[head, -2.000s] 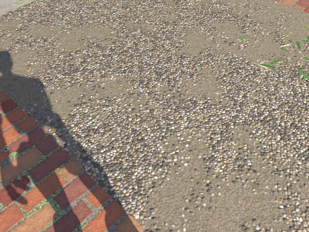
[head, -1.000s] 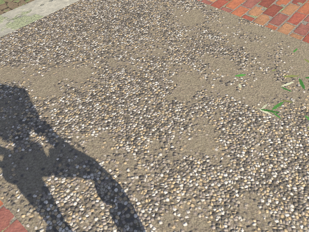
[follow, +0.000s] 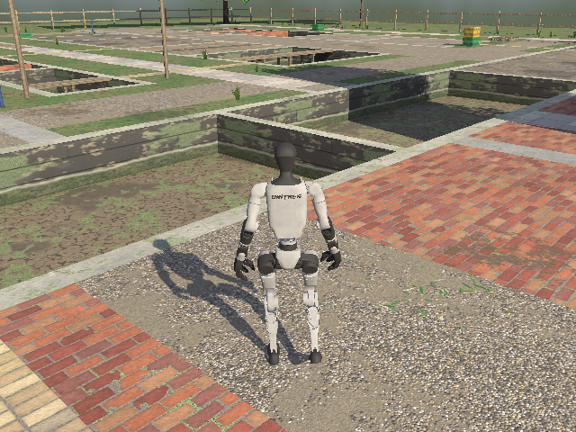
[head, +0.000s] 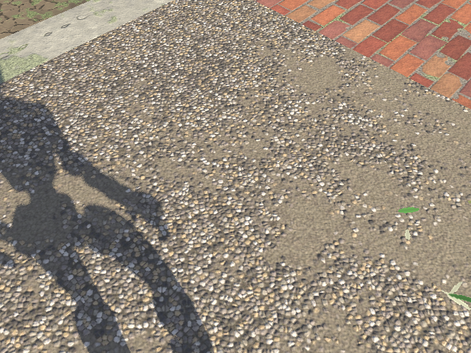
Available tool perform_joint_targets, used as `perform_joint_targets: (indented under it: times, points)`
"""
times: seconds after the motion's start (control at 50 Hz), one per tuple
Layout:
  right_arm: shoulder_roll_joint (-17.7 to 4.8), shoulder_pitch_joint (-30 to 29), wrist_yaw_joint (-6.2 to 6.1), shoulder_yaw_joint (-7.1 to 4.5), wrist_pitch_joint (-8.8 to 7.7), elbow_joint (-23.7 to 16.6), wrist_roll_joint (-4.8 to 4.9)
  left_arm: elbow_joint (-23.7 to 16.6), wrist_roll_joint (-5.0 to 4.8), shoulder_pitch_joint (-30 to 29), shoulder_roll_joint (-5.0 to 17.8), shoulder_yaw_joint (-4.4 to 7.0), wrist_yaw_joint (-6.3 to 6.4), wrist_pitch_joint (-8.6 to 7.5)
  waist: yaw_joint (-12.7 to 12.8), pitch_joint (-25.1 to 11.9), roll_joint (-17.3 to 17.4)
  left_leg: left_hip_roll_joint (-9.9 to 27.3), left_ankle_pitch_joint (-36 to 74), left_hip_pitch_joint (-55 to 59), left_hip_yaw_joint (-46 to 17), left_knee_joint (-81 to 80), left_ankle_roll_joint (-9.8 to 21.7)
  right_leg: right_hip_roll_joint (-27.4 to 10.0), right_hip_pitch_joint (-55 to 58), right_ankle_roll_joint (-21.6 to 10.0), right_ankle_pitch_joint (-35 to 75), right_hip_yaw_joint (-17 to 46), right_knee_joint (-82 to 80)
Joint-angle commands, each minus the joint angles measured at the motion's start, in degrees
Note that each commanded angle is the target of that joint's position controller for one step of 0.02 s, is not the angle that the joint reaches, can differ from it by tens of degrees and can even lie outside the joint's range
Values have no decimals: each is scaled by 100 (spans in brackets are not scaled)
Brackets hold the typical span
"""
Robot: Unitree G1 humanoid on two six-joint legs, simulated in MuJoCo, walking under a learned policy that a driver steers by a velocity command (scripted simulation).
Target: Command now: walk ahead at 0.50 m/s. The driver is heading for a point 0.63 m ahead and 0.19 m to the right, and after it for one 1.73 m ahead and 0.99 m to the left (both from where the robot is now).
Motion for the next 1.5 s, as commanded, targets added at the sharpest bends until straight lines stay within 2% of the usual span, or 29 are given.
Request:
perform_joint_targets:
  times: [0.02,0.2,0.32,0.38,0.42,0.44,0.46,0.48,0.5,0.54,0.56,0.62,0.74,0.88,0.92,0.94,0.96,0.98,1.0,1.02,1.06,1.14,1.26,1.34,1.4,1.44,1.46,1.48,1.5]
  points:
    - [-471,160,11,-77,-95,-133,-36,-277,28,289,301,135,53,57,124,-372,639,1481,636,903,-1655,-1638,967,-536,-834,-8,461,228,-200]
    - [-835,857,-231,-143,-30,184,10,-737,50,-1243,171,111,-28,94,-218,109,518,1317,978,1307,-638,-2007,730,-411,-1485,197,2608,-40,-2738]
    - [-864,1226,-261,-183,74,449,23,-1132,-23,-2020,171,44,-238,94,-456,397,457,1735,1273,2441,-213,-1694,603,-214,-1816,-58,2136,-93,-3406]
    - [-1031,959,-305,-242,161,370,53,-1243,0,-1830,324,100,-347,85,-215,175,633,1814,3069,2682,70,-971,419,73,-1179,-307,1385,-452,-3490]
    - [-1094,746,-355,-254,252,257,55,-980,20,-620,679,325,-346,108,451,-565,637,1543,4658,2388,439,711,172,584,559,-566,1366,-808,-3707]
    - [-1020,759,-390,-203,246,120,4,-760,25,381,1127,519,-279,132,827,-1121,239,1296,3674,1175,540,2312,-54,169,2271,-868,1490,62,-3772]
    - [-245,1251,-278,60,77,-132,-151,-731,22,789,1762,648,-229,135,462,-1767,-1228,166,-531,-1447,349,4588,-462,-1323,4455,-1943,891,3125,-4199]
    - [-497,1051,-177,38,-184,-108,3,-752,34,942,1355,506,-226,119,608,-2342,-980,-68,-2350,-2333,-793,5393,-368,-1701,4978,-2159,430,4578,-5070]
    - [-868,477,-122,-71,-331,-284,212,-780,65,674,1038,426,-208,99,661,-1564,-716,292,-1947,-2838,-957,5482,-208,-1450,4467,-1781,639,3699,-5094]
    - [-860,57,-191,-106,-369,-360,95,-1035,75,-183,702,314,-203,91,261,-708,168,755,-1110,-2335,-838,4569,-180,-987,2678,-1421,1646,2335,-5235]
    - [-875,101,-228,-159,-289,-370,30,-1129,120,-405,557,256,-195,90,45,-553,159,894,-948,-1884,-850,4200,-222,-801,2053,-1344,2014,1983,-5394]
    - [-658,125,-273,-170,-80,-491,-64,-1177,87,-342,726,291,-119,72,-133,-397,-53,867,-638,-1511,-728,3425,-470,-585,1280,-1397,2446,1575,-5642]
    - [-443,-1169,-245,-99,-77,-945,-33,-1086,24,232,899,346,48,123,285,-94,-283,427,1289,-1287,-659,958,-628,-196,980,-1001,1774,1246,-5621]
    - [-676,-1554,-35,-72,-209,-1170,35,-795,80,678,877,329,80,167,479,19,-430,433,838,-1456,-569,223,-199,-878,2445,-873,2312,1555,-5046]
    - [-842,-1055,-27,-138,-231,-1067,42,-814,94,539,948,337,91,215,178,-211,-471,211,451,-786,-306,1,78,-793,2719,-714,3876,1314,-4462]
    - [-1032,-309,-35,-234,-235,-847,15,-863,122,447,878,297,90,228,-156,-737,-372,187,665,256,-342,17,296,-507,2600,-587,4655,1018,-3600]
    - [-1310,683,-26,-301,-227,-684,-24,-1001,203,376,738,211,99,224,-539,-1535,124,971,1019,1796,-1402,142,716,-156,1747,-406,3720,701,-2077]
    - [-1747,1251,10,-444,-156,-528,-9,-1015,137,1071,354,100,44,112,-334,-2067,1748,2056,146,3834,-3814,-222,1673,752,-596,123,667,211,-53]
    - [-1292,1214,55,-320,-120,-511,175,-1045,135,887,609,100,17,2,-407,-1850,1633,2118,-999,4007,-4814,-849,1609,648,-1596,86,-1109,606,412]
    - [-1002,810,34,-238,-88,-635,176,-1197,23,252,890,167,-22,-78,-430,-986,1088,1972,-1274,3312,-4193,-940,1330,341,-2015,28,-684,665,558]
    - [-857,328,18,-173,-16,-826,56,-1357,143,-365,824,171,-16,-160,-242,-245,227,1560,-256,1950,-3237,-1164,1174,14,-1780,58,-15,434,-106]
    - [-901,414,-73,-170,14,-852,71,-1483,244,-362,586,178,34,-78,24,-316,614,1145,1075,1212,-2501,-1387,1178,-95,-1162,336,343,238,-1261]
    - [-1075,962,-263,-249,143,-763,157,-1850,179,-1557,351,86,4,-89,-317,-147,664,749,1051,660,-2023,-1330,837,253,-635,550,2200,161,-3321]
    - [-1027,1331,-305,-243,253,-707,187,-2050,97,-2080,457,105,-92,-165,-451,-106,704,879,689,997,-2486,-941,758,453,-340,512,2193,262,-3960]
    - [-1088,1215,-343,-285,319,-779,175,-2034,67,-1850,669,188,-112,-249,-213,-140,900,990,801,1285,-2919,-484,651,470,180,339,1654,300,-4339]
    - [-813,941,-311,-196,307,-956,121,-1803,164,-666,1003,340,-33,-286,410,-925,769,560,1175,766,-2576,850,352,-54,2109,-103,1729,553,-4417]
    - [-476,1030,-312,-85,279,-1106,-12,-1709,191,325,1389,429,24,-249,704,-1796,-72,50,-329,-143,-1908,2533,115,-1121,3675,-464,1653,1653,-4286]
    - [-317,1905,-294,-12,222,-1245,198,-1494,193,517,1614,480,-37,-152,222,-2171,-2037,-353,-2753,-2023,-1420,3957,-109,-2223,4835,-1325,522,4146,-4775]
    - [-931,1729,-314,-131,241,-1047,269,-1634,120,255,983,357,-48,-124,344,-1493,-1088,171,-2428,-2579,-1507,4594,-189,-2086,4290,-1155,-431,4038,-4976]
Next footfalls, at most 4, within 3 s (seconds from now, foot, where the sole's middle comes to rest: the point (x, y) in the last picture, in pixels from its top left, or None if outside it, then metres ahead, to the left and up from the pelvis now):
0.44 right None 0.40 -0.16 -0.77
0.94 left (251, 272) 0.72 -0.04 -0.77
1.44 right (322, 213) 0.95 -0.29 -0.77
1.96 left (234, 157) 1.19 0.01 -0.77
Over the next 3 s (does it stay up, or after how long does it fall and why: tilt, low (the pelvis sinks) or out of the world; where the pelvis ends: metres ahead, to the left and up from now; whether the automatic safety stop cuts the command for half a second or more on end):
stays up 1.53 0.15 -0.02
